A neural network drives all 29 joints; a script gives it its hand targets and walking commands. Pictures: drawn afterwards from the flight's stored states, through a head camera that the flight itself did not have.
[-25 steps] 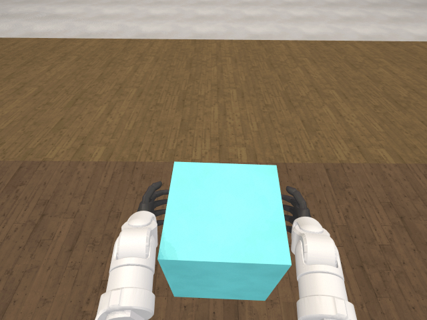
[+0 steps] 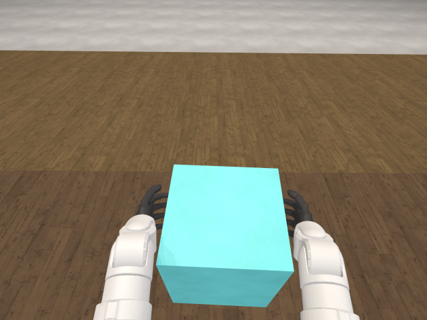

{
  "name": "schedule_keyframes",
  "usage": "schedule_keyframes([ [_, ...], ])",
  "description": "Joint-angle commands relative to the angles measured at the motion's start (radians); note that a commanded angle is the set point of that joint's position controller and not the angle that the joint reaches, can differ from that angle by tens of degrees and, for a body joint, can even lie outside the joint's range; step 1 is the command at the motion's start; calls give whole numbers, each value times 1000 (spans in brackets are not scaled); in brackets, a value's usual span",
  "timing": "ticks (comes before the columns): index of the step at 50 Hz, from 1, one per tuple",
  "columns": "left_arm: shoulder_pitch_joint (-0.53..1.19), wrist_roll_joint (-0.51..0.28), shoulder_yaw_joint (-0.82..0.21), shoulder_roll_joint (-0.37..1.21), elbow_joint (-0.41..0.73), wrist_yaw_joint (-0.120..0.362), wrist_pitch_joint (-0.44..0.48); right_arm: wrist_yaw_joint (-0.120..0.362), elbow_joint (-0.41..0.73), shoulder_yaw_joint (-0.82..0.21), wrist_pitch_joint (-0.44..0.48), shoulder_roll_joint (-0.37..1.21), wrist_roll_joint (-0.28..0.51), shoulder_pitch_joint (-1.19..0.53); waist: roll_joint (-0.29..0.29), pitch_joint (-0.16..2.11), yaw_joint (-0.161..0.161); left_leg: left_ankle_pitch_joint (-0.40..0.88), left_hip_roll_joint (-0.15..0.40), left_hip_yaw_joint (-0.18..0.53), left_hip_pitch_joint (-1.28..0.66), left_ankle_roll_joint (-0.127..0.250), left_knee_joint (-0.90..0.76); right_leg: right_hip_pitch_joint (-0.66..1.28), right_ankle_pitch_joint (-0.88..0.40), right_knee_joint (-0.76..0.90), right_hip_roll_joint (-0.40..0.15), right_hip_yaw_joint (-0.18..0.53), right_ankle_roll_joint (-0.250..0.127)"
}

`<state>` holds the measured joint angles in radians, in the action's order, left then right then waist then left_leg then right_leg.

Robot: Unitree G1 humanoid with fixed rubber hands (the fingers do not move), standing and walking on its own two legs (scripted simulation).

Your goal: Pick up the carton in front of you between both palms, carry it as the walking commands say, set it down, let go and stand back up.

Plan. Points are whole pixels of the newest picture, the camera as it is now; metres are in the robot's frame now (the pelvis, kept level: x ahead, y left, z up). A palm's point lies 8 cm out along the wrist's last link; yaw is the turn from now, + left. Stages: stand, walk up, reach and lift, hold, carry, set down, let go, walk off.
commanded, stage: hold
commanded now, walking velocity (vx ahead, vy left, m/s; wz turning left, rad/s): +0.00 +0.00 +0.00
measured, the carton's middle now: (222, 239) +0.29 +0.00 -0.03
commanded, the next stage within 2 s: carry in 1.28 s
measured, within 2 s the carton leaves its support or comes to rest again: neither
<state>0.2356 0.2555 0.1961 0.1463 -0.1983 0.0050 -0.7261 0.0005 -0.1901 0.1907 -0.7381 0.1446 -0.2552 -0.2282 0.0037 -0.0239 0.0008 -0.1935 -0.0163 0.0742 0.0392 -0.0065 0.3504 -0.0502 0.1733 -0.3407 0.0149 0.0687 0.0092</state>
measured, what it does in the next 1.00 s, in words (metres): stands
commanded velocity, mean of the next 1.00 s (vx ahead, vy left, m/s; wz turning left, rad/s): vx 0.00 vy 0.00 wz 0.00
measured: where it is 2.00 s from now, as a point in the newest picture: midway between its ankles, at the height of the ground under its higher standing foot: outside the picture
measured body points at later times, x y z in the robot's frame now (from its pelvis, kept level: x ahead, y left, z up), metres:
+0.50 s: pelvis -0.01 +0.00 +0.00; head -0.05 +0.00 +0.45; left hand +0.29 +0.15 +0.04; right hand +0.29 -0.15 +0.04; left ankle +0.01 +0.12 -0.75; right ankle +0.02 -0.13 -0.75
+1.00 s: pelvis +0.00 +0.00 +0.00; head -0.04 +0.00 +0.45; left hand +0.29 +0.15 +0.04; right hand +0.29 -0.15 +0.04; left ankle +0.01 +0.12 -0.75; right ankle +0.02 -0.13 -0.75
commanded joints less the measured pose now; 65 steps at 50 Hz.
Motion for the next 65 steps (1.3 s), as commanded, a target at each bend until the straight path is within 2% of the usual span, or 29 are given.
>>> schedule_keyframes([
  [1, 404, -229, -515, 889, 45, 213, -4, 218, 64, -524, 9, 883, 240, -437, 2, 212, 3, 206, -75, 8, -32, -6, -52, 81, -187, 39, 79, 5, -5],
  [5, 451, -212, -488, 876, 19, 222, -12, 222, 33, -488, 1, 875, 221, -474, 0, 146, -1, 82, -73, 0, 5, 1, -63, 45, -70, 45, 75, -1, -11],
  [16, 561, -214, -487, 904, -23, 236, 3, 232, -5, -497, 12, 915, 225, -582, -2, 189, 2, 11, -69, -8, 29, 8, -43, 49, -9, 26, 69, -5, -13],
  [25, 551, -209, -481, 904, -28, 237, 2, 232, -15, -489, 10, 919, 220, -568, -3, 203, 2, 61, -71, -8, 12, 4, -41, 62, -57, 28, 70, -2, -10],
  [42, 457, -229, -509, 892, 46, 224, -9, 222, 59, -513, 2, 895, 237, -478, 1, 214, 0, 179, -75, 0, -23, -6, -41, 87, -167, 29, 77, 2, -6],
  [63, 484, -225, -505, 894, 30, 224, -7, 224, 46, -510, 5, 891, 234, -507, 0, 196, 2, 115, -73, -4, -7, -3, -42, 68, -98, 27, 75, -1, -10],
  [64, 520, -240, -522, 901, 22, 225, -14, 225, 28, -529, -1, 897, 246, -548, -22, 218, -3, -42, 103, 3, 124, 12, 21, -59, 74, -37, -111, -15, -18],
  [65, 517, -253, -522, 904, 30, 225, -17, 226, 50, -534, -2, 903, 258, -548, -25, 222, 0, -263, 95, 26, 147, 17, -3, -111, 306, 5, -107, 28, -26],
])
